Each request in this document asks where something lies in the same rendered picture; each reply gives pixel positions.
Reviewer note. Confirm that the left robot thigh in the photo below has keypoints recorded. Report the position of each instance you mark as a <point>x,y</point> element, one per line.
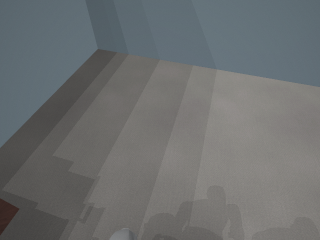
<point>124,234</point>

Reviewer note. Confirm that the cabinet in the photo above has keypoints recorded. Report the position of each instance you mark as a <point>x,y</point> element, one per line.
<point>7,212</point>

